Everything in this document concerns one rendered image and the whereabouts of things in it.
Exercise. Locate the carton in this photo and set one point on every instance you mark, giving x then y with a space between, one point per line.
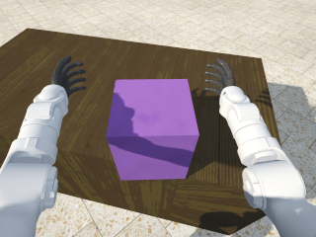
152 130

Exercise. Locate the robot left forearm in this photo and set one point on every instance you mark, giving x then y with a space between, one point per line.
37 139

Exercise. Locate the robot left upper arm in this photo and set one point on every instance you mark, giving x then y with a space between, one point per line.
26 189

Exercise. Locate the pedestal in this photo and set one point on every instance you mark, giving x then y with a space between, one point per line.
211 197

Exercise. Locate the robot right upper arm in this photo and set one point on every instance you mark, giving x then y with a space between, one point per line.
276 189

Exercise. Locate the robot right hand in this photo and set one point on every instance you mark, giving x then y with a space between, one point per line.
225 76

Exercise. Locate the robot right forearm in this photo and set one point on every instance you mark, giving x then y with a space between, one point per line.
254 141

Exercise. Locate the robot left hand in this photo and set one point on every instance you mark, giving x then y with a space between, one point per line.
61 75

